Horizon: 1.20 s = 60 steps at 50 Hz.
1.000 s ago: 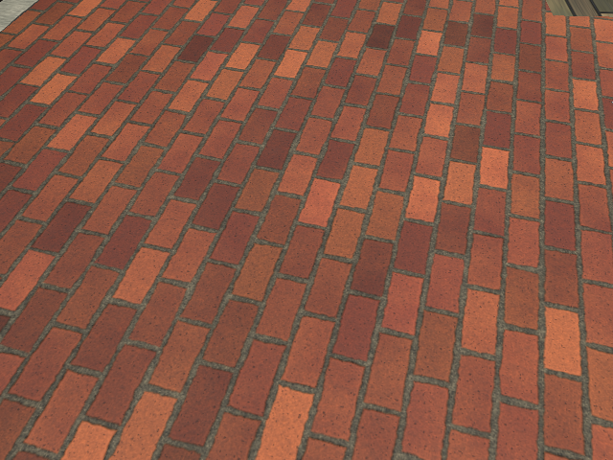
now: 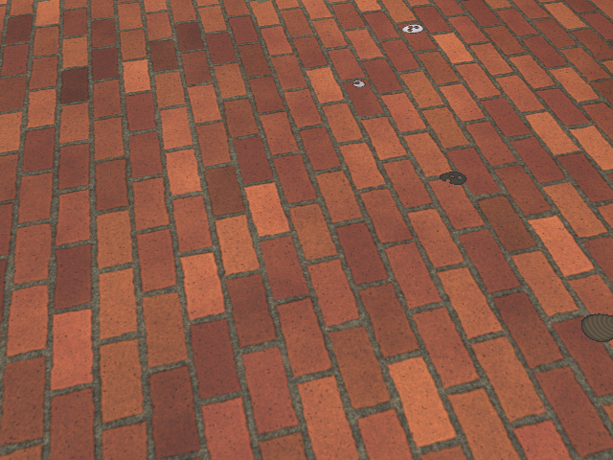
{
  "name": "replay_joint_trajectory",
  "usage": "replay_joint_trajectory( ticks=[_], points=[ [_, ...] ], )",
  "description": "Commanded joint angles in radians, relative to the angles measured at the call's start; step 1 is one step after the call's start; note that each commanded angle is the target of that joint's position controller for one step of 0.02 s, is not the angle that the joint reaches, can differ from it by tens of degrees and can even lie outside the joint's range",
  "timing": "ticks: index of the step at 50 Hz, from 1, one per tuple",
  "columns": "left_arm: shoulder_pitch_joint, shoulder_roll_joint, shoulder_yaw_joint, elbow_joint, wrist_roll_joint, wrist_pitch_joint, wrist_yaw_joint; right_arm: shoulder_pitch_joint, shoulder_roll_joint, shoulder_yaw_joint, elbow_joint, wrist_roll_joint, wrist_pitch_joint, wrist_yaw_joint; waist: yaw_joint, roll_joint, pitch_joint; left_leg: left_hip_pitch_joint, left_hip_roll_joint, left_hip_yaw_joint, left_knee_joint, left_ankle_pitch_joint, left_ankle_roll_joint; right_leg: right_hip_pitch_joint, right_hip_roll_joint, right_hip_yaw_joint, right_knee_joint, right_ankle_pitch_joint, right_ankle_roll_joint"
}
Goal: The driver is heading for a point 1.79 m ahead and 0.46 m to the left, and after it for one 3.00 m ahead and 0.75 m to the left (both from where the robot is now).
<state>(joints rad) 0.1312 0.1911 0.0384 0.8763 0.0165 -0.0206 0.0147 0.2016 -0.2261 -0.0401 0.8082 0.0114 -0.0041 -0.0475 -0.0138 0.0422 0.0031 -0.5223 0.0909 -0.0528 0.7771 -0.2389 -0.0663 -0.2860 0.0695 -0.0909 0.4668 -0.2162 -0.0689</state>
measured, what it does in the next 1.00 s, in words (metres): steps on the spot, turning left: left foot, then right foot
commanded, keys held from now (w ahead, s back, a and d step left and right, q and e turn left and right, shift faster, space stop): q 0.68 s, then no key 0.24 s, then w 0.04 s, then w+e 0.04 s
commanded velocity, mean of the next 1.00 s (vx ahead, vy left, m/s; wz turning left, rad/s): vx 0.03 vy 0.00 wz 0.43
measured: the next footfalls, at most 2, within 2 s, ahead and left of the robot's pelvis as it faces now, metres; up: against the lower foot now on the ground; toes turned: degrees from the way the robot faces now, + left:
left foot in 0.10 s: +0.08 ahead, +0.13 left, +0.00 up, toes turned +5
right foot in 0.60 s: +0.16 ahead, -0.08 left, +0.00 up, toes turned +27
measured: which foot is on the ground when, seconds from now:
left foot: up 0.00-0.08, down 0.10-0.58, up 0.60-0.94, down 0.96-1.00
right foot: down 0.00-0.12, up 0.14-0.58, down 0.60-0.96, up 0.98-1.00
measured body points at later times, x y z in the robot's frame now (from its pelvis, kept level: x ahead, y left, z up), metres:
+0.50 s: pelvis +0.05 +0.03 +0.01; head +0.09 +0.06 +0.45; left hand +0.15 +0.34 -0.11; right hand +0.26 -0.21 -0.09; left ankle +0.04 +0.13 -0.73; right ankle +0.12 -0.11 -0.70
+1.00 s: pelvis +0.08 +0.04 +0.00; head +0.09 +0.06 +0.45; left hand +0.03 +0.32 -0.13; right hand +0.34 -0.11 -0.10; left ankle +0.01 +0.15 -0.74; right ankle +0.12 -0.09 -0.73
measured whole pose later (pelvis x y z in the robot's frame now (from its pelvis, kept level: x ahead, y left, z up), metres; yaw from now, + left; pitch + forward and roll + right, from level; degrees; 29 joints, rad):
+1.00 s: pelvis +0.08 +0.04 +0.00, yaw +29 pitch +2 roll +0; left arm 0.19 0.26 0.06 0.83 0.01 0.00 0.00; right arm 0.18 -0.24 -0.06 0.65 0.00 0.05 -0.02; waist 0.03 -0.01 0.02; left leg -0.27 -0.01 -0.04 0.51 -0.27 -0.01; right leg -0.26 -0.05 -0.02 0.57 -0.36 0.02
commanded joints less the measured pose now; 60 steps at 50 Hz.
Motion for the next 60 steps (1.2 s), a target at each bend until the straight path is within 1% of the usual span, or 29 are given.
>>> replay_joint_trajectory(
  ticks=[1,4,5,6,7,8,9,11,16,21,25,28,29,30,31,32,33,35,39,42,45,47,48,49,50,51,52,56,60],
  points=[
    [0.0,0.193,0.061,-0.055,-0.018,0.019,0.033,-0.014,-0.119,-0.044,-0.086,-0.005,0.011,0.005,0.01,-0.126,-0.047,0.03,0.001,0.016,0.008,-0.096,0.035,0.071,-0.376,0.23,-0.136,0.29,-0.176],
    [-0.012,0.194,0.07,-0.07,-0.037,0.042,0.049,0.007,-0.093,-0.049,-0.084,-0.007,0.012,0.026,-0.016,-0.11,-0.043,0.121,-0.042,0.069,-0.179,0.002,0.084,0.085,-0.346,0.192,-0.038,0.227,-0.106],
    [0.022,0.178,0.07,-0.065,-0.036,0.045,0.048,0.018,-0.122,-0.06,-0.084,-0.014,0.011,0.029,-0.011,-0.055,-0.045,0.186,-0.034,0.025,-0.267,0.179,0.115,0.058,-0.29,0.138,0.049,0.164,-0.045],
    [0.033,0.132,0.066,-0.09,-0.012,0.039,0.045,0.048,-0.225,-0.089,-0.09,-0.023,0.007,0.022,0.027,0.172,-0.072,0.323,0.117,-0.213,-0.314,0.506,0.201,-0.101,-0.155,-0.004,0.302,0.01,0.053],
    [-0.099,0.123,0.058,-0.142,0.003,0.032,0.044,0.124,-0.254,-0.097,-0.086,-0.028,0.002,0.025,-0.054,0.295,-0.083,0.46,0.272,-0.473,-0.393,0.698,0.382,-0.373,0.002,0.01,0.529,-0.403,0.117],
    [-0.137,0.126,0.06,-0.15,0.0,0.026,0.037,0.169,-0.23,-0.086,-0.088,-0.045,-0.014,0.03,-0.076,0.176,-0.151,0.523,0.273,-0.498,-0.402,0.671,0.419,-0.447,-0.008,0.148,0.679,-0.47,0.112],
    [-0.118,0.135,0.065,-0.138,-0.017,0.026,0.035,0.11,-0.228,-0.089,-0.1,-0.039,-0.026,0.028,-0.042,0.109,-0.148,0.533,0.231,-0.42,-0.38,0.672,0.378,-0.479,-0.03,0.183,0.734,-0.396,0.108],
    [-0.099,0.161,0.074,-0.116,-0.014,0.033,0.048,-0.007,-0.209,-0.088,-0.134,0.003,-0.016,0.014,-0.001,0.034,-0.14,0.5,0.166,-0.309,-0.36,0.654,0.297,-0.474,-0.069,0.193,0.684,-0.247,0.123],
    [-0.117,0.136,0.067,-0.128,-0.021,0.037,0.042,0.002,-0.22,-0.095,-0.145,0.006,0.01,0.006,0.006,0.063,-0.157,0.433,0.093,-0.272,-0.369,0.558,0.272,-0.351,-0.039,0.183,0.507,-0.119,0.148],
    [-0.153,0.144,0.067,-0.142,-0.021,0.027,0.029,-0.019,-0.232,-0.102,-0.165,-0.001,0.026,-0.002,-0.008,0.107,-0.121,0.346,0.068,-0.346,-0.393,0.297,0.271,-0.261,-0.028,0.198,0.333,-0.082,0.155],
    [-0.14,0.159,0.07,-0.147,-0.028,0.005,0.012,-0.037,-0.234,-0.101,-0.182,0.0,0.034,-0.002,-0.01,0.138,-0.118,0.344,0.057,-0.427,-0.373,0.296,0.275,-0.183,-0.014,0.203,0.216,-0.128,0.138],
    [-0.049,0.172,0.079,-0.131,-0.032,-0.013,-0.005,-0.081,-0.225,-0.096,-0.205,0.014,0.042,-0.004,0.046,0.135,-0.119,0.309,0.009,-0.445,-0.321,0.311,0.231,-0.009,-0.017,0.176,-0.039,-0.002,0.106],
    [-0.005,0.2,0.092,-0.118,-0.027,-0.014,-0.005,-0.073,-0.2,-0.089,-0.213,0.015,0.044,-0.006,0.053,0.101,-0.13,0.233,-0.033,-0.42,-0.273,0.198,0.187,0.121,-0.08,0.201,-0.108,0.095,0.086],
    [0.025,0.263,0.106,-0.122,-0.011,-0.008,0.001,-0.016,-0.132,-0.072,-0.211,-0.001,0.045,-0.002,0.022,-0.116,-0.174,0.092,-0.148,-0.28,-0.05,-0.141,0.127,0.274,-0.29,0.388,-0.126,0.232,0.006],
    [0.035,0.307,0.111,-0.118,0.026,0.0,-0.002,0.001,-0.158,-0.082,-0.254,0.012,0.032,0.0,-0.005,-0.347,-0.135,-0.115,-0.259,-0.163,0.134,-0.44,0.072,0.264,-0.454,0.644,-0.153,0.399,-0.187],
    [-0.004,0.258,0.102,-0.144,0.017,-0.003,-0.001,0.013,-0.248,-0.107,-0.239,-0.002,0.022,0.006,-0.004,-0.269,-0.113,-0.15,-0.176,-0.163,0.335,-0.407,0.035,0.225,-0.501,0.632,-0.154,0.391,-0.247],
    [-0.056,0.205,0.088,-0.162,0.006,-0.001,0.006,0.019,-0.276,-0.121,-0.218,0.005,0.026,0.011,-0.016,-0.21,-0.095,-0.144,-0.157,-0.148,0.406,-0.326,0.02,0.19,-0.432,0.505,-0.141,0.357,-0.204],
    [-0.095,0.171,0.076,-0.172,-0.015,0.008,0.012,0.032,-0.232,-0.116,-0.193,0.001,0.046,0.009,-0.015,-0.165,-0.06,-0.152,-0.144,-0.123,0.457,-0.216,-0.007,0.166,-0.329,0.363,-0.122,0.319,-0.137],
    [-0.005,0.198,0.077,-0.139,-0.009,0.02,0.019,-0.038,-0.132,-0.076,-0.235,0.006,0.044,0.021,0.03,-0.187,-0.067,-0.105,-0.134,-0.059,0.287,-0.162,-0.029,0.198,-0.294,0.263,-0.129,0.404,-0.154],
    [-0.021,0.218,0.078,-0.138,-0.013,0.022,0.014,-0.064,-0.103,-0.054,-0.248,-0.006,0.039,0.028,0.034,-0.22,-0.091,0.054,-0.089,-0.008,0.055,-0.172,-0.025,0.163,-0.294,0.218,-0.122,0.396,-0.147],
    [0.0,0.235,0.076,-0.129,-0.024,0.021,0.003,-0.042,-0.123,-0.059,-0.236,-0.001,0.038,0.032,0.031,-0.222,-0.081,0.204,-0.101,0.051,-0.167,-0.101,-0.002,0.128,-0.299,0.222,-0.098,0.361,-0.14],
    [0.029,0.196,0.059,-0.114,-0.034,0.017,-0.004,0.017,-0.116,-0.059,-0.206,-0.008,0.041,0.033,-0.001,-0.182,-0.086,0.392,-0.116,0.064,-0.421,0.069,0.043,0.062,-0.268,0.202,-0.066,0.222,-0.076],
    [0.061,0.157,0.043,-0.101,-0.018,0.005,-0.015,0.038,-0.137,-0.06,-0.208,-0.016,0.041,0.028,0.001,-0.125,-0.116,0.547,-0.047,-0.025,-0.413,0.165,0.069,-0.034,-0.233,0.173,-0.034,0.07,-0.003],
    [0.079,0.11,0.025,-0.113,0.023,-0.008,-0.032,0.086,-0.212,-0.073,-0.21,-0.018,0.044,0.017,0.028,0.075,-0.148,0.662,0.122,-0.21,-0.366,0.32,0.131,-0.175,-0.132,0.081,0.14,-0.184,0.073],
    [0.044,0.119,0.024,-0.139,-0.014,-0.013,-0.027,0.115,-0.248,-0.09,-0.177,-0.019,0.042,0.023,-0.009,0.243,-0.142,0.54,0.204,-0.329,-0.447,-0.066,0.262,-0.219,-0.084,0.038,0.199,-0.306,0.09],
    [-0.046,0.206,0.043,-0.156,-0.035,-0.014,-0.022,0.129,-0.243,-0.094,-0.188,-0.018,0.028,0.029,-0.077,0.188,-0.043,0.498,0.204,-0.399,-0.541,-0.342,0.303,-0.302,-0.09,0.053,0.36,-0.339,0.102],
    [-0.085,0.234,0.058,-0.17,-0.049,-0.012,-0.02,0.155,-0.234,-0.09,-0.166,-0.028,0.01,0.025,-0.089,0.186,0.026,0.479,0.233,-0.443,-0.59,-0.441,0.314,-0.416,-0.108,0.091,0.5,-0.356,0.088],
    [-0.005,0.178,0.062,-0.129,-0.047,-0.016,-0.024,0.095,-0.159,-0.072,-0.143,-0.012,-0.046,0.013,-0.023,0.113,0.073,0.475,0.186,-0.258,-0.63,-0.213,0.247,-0.481,-0.151,0.165,0.552,-0.135,0.049],
    [-0.021,0.133,0.043,-0.131,-0.033,-0.017,-0.04,0.06,-0.167,-0.084,-0.132,-0.014,-0.068,0.02,-0.019,0.075,0.024,0.416,0.157,-0.058,-0.626,-0.006,0.226,-0.334,-0.152,0.115,0.376,0.002,0.068]
  ],
)
Velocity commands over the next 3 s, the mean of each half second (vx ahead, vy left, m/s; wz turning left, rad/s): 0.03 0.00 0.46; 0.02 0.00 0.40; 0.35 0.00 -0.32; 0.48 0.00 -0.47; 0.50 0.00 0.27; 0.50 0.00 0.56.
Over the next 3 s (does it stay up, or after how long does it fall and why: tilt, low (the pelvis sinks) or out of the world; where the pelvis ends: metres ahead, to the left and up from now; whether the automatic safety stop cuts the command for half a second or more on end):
stays up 1.03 0.21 0.00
